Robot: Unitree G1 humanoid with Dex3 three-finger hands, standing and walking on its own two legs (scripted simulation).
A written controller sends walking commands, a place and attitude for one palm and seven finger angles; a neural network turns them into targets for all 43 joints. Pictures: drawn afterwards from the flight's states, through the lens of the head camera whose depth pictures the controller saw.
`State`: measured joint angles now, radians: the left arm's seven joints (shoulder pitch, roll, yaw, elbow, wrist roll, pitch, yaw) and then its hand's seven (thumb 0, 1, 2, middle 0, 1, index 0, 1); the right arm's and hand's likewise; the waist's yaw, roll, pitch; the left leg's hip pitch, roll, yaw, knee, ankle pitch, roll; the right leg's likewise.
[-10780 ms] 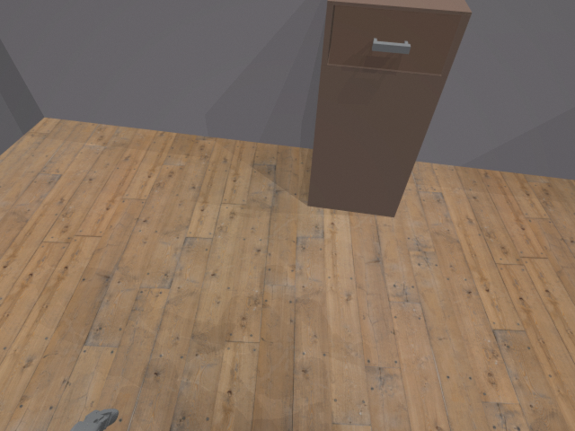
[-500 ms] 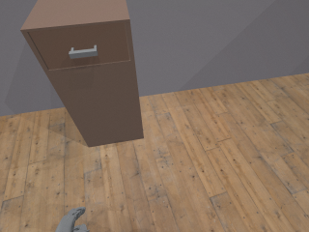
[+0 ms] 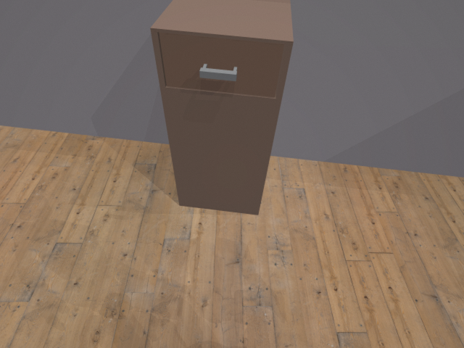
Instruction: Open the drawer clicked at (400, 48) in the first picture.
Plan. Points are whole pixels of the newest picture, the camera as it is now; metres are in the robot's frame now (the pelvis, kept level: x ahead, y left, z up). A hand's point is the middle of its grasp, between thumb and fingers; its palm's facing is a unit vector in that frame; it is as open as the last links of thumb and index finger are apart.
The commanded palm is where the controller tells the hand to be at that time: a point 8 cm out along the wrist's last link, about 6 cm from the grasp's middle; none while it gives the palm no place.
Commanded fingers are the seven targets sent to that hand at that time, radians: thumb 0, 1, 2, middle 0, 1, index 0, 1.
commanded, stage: take the last steps up to it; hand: left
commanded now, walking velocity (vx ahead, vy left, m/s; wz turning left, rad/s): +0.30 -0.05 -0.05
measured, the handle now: (219, 71) +0.87 +0.13 +0.04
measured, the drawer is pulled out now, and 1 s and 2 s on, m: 0.00 0.00 0.00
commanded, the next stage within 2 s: come to a stop and stand still in 0.90 s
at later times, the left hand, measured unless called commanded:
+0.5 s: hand (178, 300) +0.24 +0.14 -0.17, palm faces -0.06 -0.98 -0.21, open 7.4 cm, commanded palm none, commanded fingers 0.00 0.90 0.90 -0.20 -0.30 -0.20 -0.30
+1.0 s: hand (184, 305) +0.24 +0.13 -0.18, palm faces +0.11 -0.99 -0.12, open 7.4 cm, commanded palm none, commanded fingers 0.00 0.90 0.90 -0.20 -0.30 -0.20 -0.30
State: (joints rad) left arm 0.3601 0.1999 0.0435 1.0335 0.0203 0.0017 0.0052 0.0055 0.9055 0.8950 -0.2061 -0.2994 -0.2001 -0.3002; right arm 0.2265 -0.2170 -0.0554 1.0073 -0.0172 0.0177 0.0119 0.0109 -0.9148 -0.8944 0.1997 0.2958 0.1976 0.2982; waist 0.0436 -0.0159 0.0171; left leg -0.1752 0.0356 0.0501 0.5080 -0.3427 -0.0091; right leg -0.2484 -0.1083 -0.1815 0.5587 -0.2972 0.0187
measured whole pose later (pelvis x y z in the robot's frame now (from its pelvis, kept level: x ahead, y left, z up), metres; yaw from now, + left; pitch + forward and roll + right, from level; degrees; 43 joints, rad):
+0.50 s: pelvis +0.13 -0.04 -0.02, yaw -2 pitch -1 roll +1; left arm 0.13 0.18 0.05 1.01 0.02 -0.05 -0.03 0.01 0.91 0.90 -0.20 -0.30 -0.19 -0.30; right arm 0.48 -0.13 -0.04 1.17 -0.02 -0.03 -0.02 0.01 -0.91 -0.89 0.20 0.30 0.20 0.30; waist -0.05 0.02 0.08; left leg -0.01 0.07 0.07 0.63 -0.51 -0.02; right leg -0.42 -0.06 -0.13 0.64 -0.19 -0.03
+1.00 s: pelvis +0.29 -0.03 +0.00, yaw +1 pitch -1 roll -1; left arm 0.37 0.15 0.03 1.14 0.01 -0.03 0.00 0.00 0.91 0.90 -0.20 -0.30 -0.20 -0.30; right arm 0.17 -0.13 -0.04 1.02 -0.02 -0.05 0.01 0.01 -0.92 -0.89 0.20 0.30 0.20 0.30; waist 0.04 -0.03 0.04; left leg -0.32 0.06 0.13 0.59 -0.25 0.03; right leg -0.19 -0.06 -0.15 0.71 -0.46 -0.01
